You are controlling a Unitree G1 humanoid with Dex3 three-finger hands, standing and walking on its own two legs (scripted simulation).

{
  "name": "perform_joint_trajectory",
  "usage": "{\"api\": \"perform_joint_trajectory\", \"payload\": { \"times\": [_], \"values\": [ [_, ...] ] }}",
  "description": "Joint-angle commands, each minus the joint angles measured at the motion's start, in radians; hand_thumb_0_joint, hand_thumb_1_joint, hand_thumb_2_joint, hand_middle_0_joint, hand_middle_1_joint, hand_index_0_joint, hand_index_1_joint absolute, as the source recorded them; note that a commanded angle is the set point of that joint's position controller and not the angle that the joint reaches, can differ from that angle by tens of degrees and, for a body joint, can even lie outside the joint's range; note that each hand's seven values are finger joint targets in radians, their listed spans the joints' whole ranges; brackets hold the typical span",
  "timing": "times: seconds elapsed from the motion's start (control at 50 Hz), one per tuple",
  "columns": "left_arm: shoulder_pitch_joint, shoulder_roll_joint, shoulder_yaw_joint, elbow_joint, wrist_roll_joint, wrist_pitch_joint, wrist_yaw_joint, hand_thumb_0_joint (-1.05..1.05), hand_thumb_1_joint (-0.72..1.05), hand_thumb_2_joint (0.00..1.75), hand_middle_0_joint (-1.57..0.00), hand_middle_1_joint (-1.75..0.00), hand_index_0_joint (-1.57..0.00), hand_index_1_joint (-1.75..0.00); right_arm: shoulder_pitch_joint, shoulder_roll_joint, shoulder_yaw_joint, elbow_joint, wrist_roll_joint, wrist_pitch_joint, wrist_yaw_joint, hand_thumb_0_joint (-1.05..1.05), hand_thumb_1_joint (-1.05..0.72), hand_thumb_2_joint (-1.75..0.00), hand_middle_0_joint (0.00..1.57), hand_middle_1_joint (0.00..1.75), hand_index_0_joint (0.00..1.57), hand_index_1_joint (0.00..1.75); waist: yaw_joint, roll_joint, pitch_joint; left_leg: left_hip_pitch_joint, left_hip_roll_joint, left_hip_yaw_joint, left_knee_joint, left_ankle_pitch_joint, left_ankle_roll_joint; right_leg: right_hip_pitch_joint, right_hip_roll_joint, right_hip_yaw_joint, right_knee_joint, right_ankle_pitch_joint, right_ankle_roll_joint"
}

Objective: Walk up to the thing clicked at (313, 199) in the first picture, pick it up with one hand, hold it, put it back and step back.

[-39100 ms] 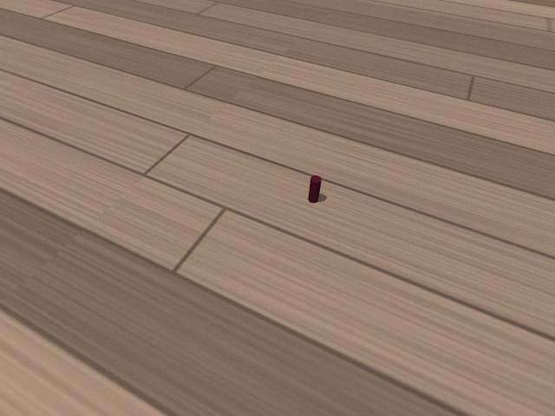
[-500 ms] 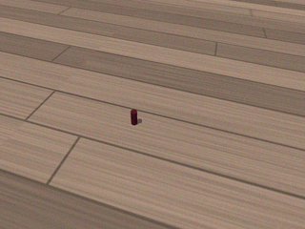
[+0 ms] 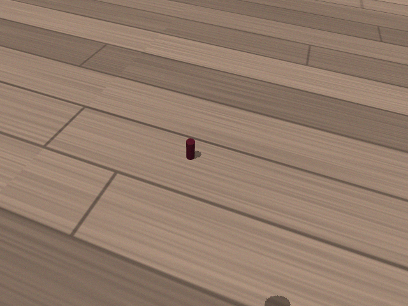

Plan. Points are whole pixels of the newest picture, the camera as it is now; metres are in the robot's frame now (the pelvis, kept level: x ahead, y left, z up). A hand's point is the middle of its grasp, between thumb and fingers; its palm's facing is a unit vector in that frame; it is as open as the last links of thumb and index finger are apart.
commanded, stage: step back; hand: left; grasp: from the side
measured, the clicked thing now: (190, 149) +1.05 +0.10 -0.69
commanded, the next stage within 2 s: stand in 0.20 s
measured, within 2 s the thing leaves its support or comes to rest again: neither
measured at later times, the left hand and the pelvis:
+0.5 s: hand out of the picture +0.11 +0.24 -0.13, palm faces -0.03 -0.94 -0.34, open 7.4 cm; pelvis +0.01 -0.01 +0.02, yaw -1 degrees
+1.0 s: hand out of the picture +0.08 +0.25 -0.14, palm faces -0.05 -0.94 -0.33, open 7.4 cm; pelvis +0.01 +0.00 +0.02, yaw -1 degrees
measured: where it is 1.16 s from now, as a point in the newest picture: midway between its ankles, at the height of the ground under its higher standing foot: outside the picture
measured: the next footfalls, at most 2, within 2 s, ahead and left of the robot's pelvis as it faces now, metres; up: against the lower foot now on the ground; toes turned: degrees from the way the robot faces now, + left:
none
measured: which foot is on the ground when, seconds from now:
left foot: down 0.00-1.00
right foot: down 0.00-1.00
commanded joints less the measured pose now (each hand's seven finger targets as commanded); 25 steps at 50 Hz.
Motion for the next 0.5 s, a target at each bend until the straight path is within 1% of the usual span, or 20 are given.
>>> {"api": "perform_joint_trajectory", "payload": {
  "times": [0.0, 0.02, 0.04, 0.06, 0.08, 0.1, 0.12, 0.16, 0.18, 0.22, 0.24, 0.26, 0.3, 0.32, 0.36, 0.4, 0.42, 0.44, 0.46, 0.48],
  "values": [
    [0.048, 0.177, 0.037, -0.023, 0.0, -0.034, 0.006, 0.0, 0.9, 0.9, -0.2, -0.3, -0.2, -0.3, -0.095, -0.276, -0.047, -0.078, 0.003, -0.021, -0.019, 0.0, -0.9, -0.9, 0.2, 0.3, 0.2, 0.3, 0.014, 0.201, -0.107, 0.023, 0.198, -0.192, -0.183, 0.173, 0.111, 0.044, -0.012, 0.017, -0.149, 0.172, -0.016],
    [0.044, 0.188, 0.04, -0.011, 0.003, -0.037, 0.007, 0.0, 0.9, 0.9, -0.2, -0.3, -0.2, -0.3, -0.104, -0.262, -0.045, -0.072, 0.007, -0.019, -0.018, 0.0, -0.9, -0.9, 0.2, 0.3, 0.2, 0.3, 0.009, 0.185, -0.117, 0.018, 0.171, -0.165, -0.155, 0.207, 0.083, 0.083, -0.019, 0.035, -0.187, 0.269, -0.016],
    [0.044, 0.193, 0.045, -0.005, 0.006, -0.041, 0.011, 0.0, 0.9, 0.9, -0.2, -0.3, -0.2, -0.3, -0.108, -0.248, -0.04, -0.068, 0.012, -0.018, -0.018, 0.0, -0.9, -0.9, 0.2, 0.3, 0.2, 0.3, 0.011, 0.168, -0.144, 0.024, 0.157, -0.137, -0.113, 0.27, 0.068, 0.123, -0.037, 0.058, -0.208, 0.359, -0.019],
    [0.028, 0.204, 0.047, 0.0, 0.007, -0.045, 0.014, 0.0, 0.9, 0.9, -0.2, -0.3, -0.2, -0.3, -0.105, -0.23, -0.034, -0.067, 0.015, -0.016, -0.018, 0.0, -0.9, -0.9, 0.2, 0.3, 0.2, 0.3, 0.0, 0.134, -0.156, 0.017, 0.136, -0.115, -0.09, 0.282, 0.056, 0.137, -0.058, 0.095, -0.217, 0.425, -0.029],
    [-0.01, 0.221, 0.046, -0.012, 0.009, -0.048, 0.012, 0.0, 0.9, 0.9, -0.2, -0.3, -0.2, -0.3, -0.092, -0.216, -0.034, -0.062, 0.021, -0.016, -0.019, 0.0, -0.9, -0.9, 0.2, 0.3, 0.2, 0.3, -0.024, 0.09, -0.183, 0.065, 0.107, -0.083, -0.092, 0.25, 0.044, 0.111, -0.082, 0.119, -0.221, 0.454, -0.044],
    [-0.053, 0.224, 0.043, -0.015, 0.007, -0.047, 0.008, 0.0, 0.9, 0.9, -0.2, -0.3, -0.2, -0.3, -0.083, -0.209, -0.032, -0.044, 0.019, -0.015, -0.019, 0.0, -0.9, -0.9, 0.2, 0.3, 0.2, 0.3, -0.036, 0.056, -0.165, 0.102, 0.099, -0.078, -0.109, 0.208, 0.036, 0.06, -0.089, 0.131, -0.224, 0.425, -0.043],
    [-0.075, 0.211, 0.038, -0.023, 0.004, -0.047, 0.007, 0.0, 0.9, 0.9, -0.2, -0.3, -0.2, -0.3, -0.083, -0.218, -0.031, -0.031, 0.015, -0.017, -0.019, 0.0, -0.9, -0.9, 0.2, 0.3, 0.2, 0.3, -0.037, 0.058, -0.169, 0.13, 0.114, -0.083, -0.126, 0.242, 0.04, 0.058, -0.082, 0.112, -0.22, 0.429, -0.034],
    [-0.056, 0.199, 0.034, -0.006, 0.002, -0.047, 0.011, 0.0, 0.9, 0.9, -0.2, -0.3, -0.2, -0.3, -0.116, -0.236, -0.034, -0.023, 0.016, -0.02, -0.019, 0.0, -0.9, -0.9, 0.2, 0.3, 0.2, 0.3, -0.021, 0.06, -0.192, 0.161, 0.128, -0.08, -0.104, 0.37, 0.057, 0.08, -0.068, 0.078, -0.216, 0.517, -0.02],
    [-0.061, 0.16, 0.01, 0.018, -0.008, -0.051, 0.006, 0.0, 0.9, 0.9, -0.2, -0.3, -0.2, -0.3, -0.087, -0.227, -0.02, -0.008, 0.03, -0.021, -0.011, 0.0, -0.9, -0.9, 0.2, 0.3, 0.2, 0.3, -0.03, 0.066, -0.209, 0.192, 0.124, -0.101, -0.123, 0.402, 0.052, 0.11, -0.081, 0.084, -0.259, 0.529, -0.011],
    [-0.075, 0.18, 0.01, 0.028, -0.006, -0.057, 0.007, 0.0, 0.9, 0.9, -0.2, -0.3, -0.2, -0.3, -0.086, -0.217, -0.018, 0.004, 0.032, -0.02, -0.01, 0.0, -0.9, -0.9, 0.2, 0.3, 0.2, 0.3, -0.042, 0.029, -0.205, 0.22, 0.119, -0.085, -0.123, 0.45, 0.043, 0.118, -0.092, 0.09, -0.269, 0.64, -0.007],
    [-0.08, 0.182, 0.008, 0.034, -0.006, -0.057, 0.008, 0.0, 0.9, 0.9, -0.2, -0.3, -0.2, -0.3, -0.097, -0.217, -0.016, 0.011, 0.033, -0.019, -0.011, 0.0, -0.9, -0.9, 0.2, 0.3, 0.2, 0.3, -0.042, 0.024, -0.197, 0.237, 0.119, -0.082, -0.13, 0.45, 0.039, 0.113, -0.091, 0.087, -0.282, 0.653, -0.006],
    [-0.102, 0.181, 0.008, 0.034, -0.006, -0.055, 0.008, 0.0, 0.9, 0.9, -0.2, -0.3, -0.2, -0.3, -0.093, -0.216, -0.014, 0.014, 0.031, -0.018, -0.01, 0.0, -0.9, -0.9, 0.2, 0.3, 0.2, 0.3, -0.047, 0.022, -0.192, 0.233, 0.12, -0.078, -0.151, 0.432, 0.038, 0.118, -0.09, 0.083, -0.296, 0.612, -0.005],
    [-0.126, 0.183, 0.006, 0.04, -0.004, -0.051, 0.008, 0.0, 0.9, 0.9, -0.2, -0.3, -0.2, -0.3, -0.108, -0.215, -0.01, 0.024, 0.031, -0.016, -0.008, 0.0, -0.9, -0.9, 0.2, 0.3, 0.2, 0.3, -0.045, 0.022, -0.161, 0.22, 0.12, -0.083, -0.193, 0.386, 0.03, 0.118, -0.089, 0.079, -0.327, 0.531, -0.001],
    [-0.124, 0.177, 0.005, 0.046, -0.005, -0.052, 0.007, 0.0, 0.9, 0.9, -0.2, -0.3, -0.2, -0.3, -0.122, -0.218, -0.009, 0.028, 0.029, -0.014, -0.006, 0.0, -0.9, -0.9, 0.2, 0.3, 0.2, 0.3, -0.038, 0.025, -0.147, 0.231, 0.12, -0.085, -0.205, 0.36, 0.028, 0.106, -0.088, 0.081, -0.348, 0.501, 0.002],
    [-0.134, 0.18, 0.004, 0.056, -0.003, -0.052, 0.005, 0.0, 0.9, 0.9, -0.2, -0.3, -0.2, -0.3, -0.124, -0.21, -0.005, 0.038, 0.027, -0.013, -0.003, 0.0, -0.9, -0.9, 0.2, 0.3, 0.2, 0.3, -0.039, 0.013, -0.117, 0.223, 0.118, -0.084, -0.234, 0.301, 0.02, 0.095, -0.09, 0.085, -0.381, 0.443, 0.003],
    [-0.144, 0.179, 0.004, 0.061, -0.001, -0.055, 0.005, 0.0, 0.9, 0.9, -0.2, -0.3, -0.2, -0.3, -0.123, -0.215, -0.006, 0.045, 0.026, -0.013, -0.003, 0.0, -0.9, -0.9, 0.2, 0.3, 0.2, 0.3, -0.041, 0.011, -0.125, 0.217, 0.119, -0.083, -0.248, 0.3, 0.018, 0.124, -0.097, 0.083, -0.392, 0.456, 0.005],
    [-0.14, 0.178, 0.003, 0.065, -0.002, -0.056, 0.005, 0.0, 0.9, 0.9, -0.2, -0.3, -0.2, -0.3, -0.128, -0.21, -0.003, 0.049, 0.027, -0.013, -0.001, 0.0, -0.9, -0.9, 0.2, 0.3, 0.2, 0.3, -0.038, 0.005, -0.103, 0.215, 0.114, -0.081, -0.258, 0.271, 0.014, 0.106, -0.095, 0.085, -0.41, 0.431, 0.006],
    [-0.143, 0.179, 0.004, 0.071, -0.002, -0.056, 0.005, 0.0, 0.9, 0.9, -0.2, -0.3, -0.2, -0.3, -0.127, -0.215, -0.005, 0.053, 0.026, -0.012, -0.001, 0.0, -0.9, -0.9, 0.2, 0.3, 0.2, 0.3, -0.041, 0.013, -0.096, 0.21, 0.112, -0.081, -0.269, 0.221, 0.012, 0.099, -0.096, 0.09, -0.427, 0.385, 0.008],
    [-0.147, 0.182, 0.005, 0.073, 0.0, -0.056, 0.004, 0.0, 0.9, 0.9, -0.2, -0.3, -0.2, -0.3, -0.129, -0.213, -0.004, 0.054, 0.025, -0.012, 0.0, 0.0, -0.9, -0.9, 0.2, 0.3, 0.2, 0.3, -0.039, 0.012, -0.102, 0.211, 0.113, -0.08, -0.276, 0.195, 0.012, 0.105, -0.098, 0.09, -0.433, 0.359, 0.007],
    [-0.15, 0.184, 0.005, 0.074, 0.002, -0.057, 0.004, 0.0, 0.9, 0.9, -0.2, -0.3, -0.2, -0.3, -0.133, -0.212, -0.005, 0.056, 0.024, -0.011, 0.001, 0.0, -0.9, -0.9, 0.2, 0.3, 0.2, 0.3, -0.04, 0.01, -0.1, 0.212, 0.112, -0.08, -0.279, 0.194, 0.011, 0.101, -0.099, 0.091, -0.441, 0.356, 0.006]
  ]
}}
